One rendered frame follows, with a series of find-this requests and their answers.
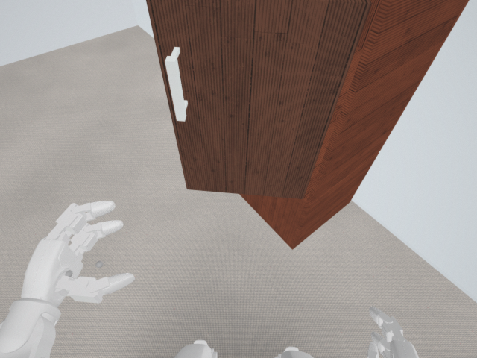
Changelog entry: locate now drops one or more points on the robot left hand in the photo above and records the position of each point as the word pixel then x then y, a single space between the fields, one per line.
pixel 45 276

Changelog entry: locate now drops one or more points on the left robot forearm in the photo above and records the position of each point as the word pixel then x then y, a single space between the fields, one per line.
pixel 29 329

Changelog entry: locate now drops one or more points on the handle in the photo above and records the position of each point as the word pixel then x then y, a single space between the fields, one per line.
pixel 173 72

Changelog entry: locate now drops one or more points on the cupboard door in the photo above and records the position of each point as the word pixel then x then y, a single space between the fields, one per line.
pixel 262 79

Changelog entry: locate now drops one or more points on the robot right hand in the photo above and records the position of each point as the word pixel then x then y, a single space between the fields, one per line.
pixel 393 344

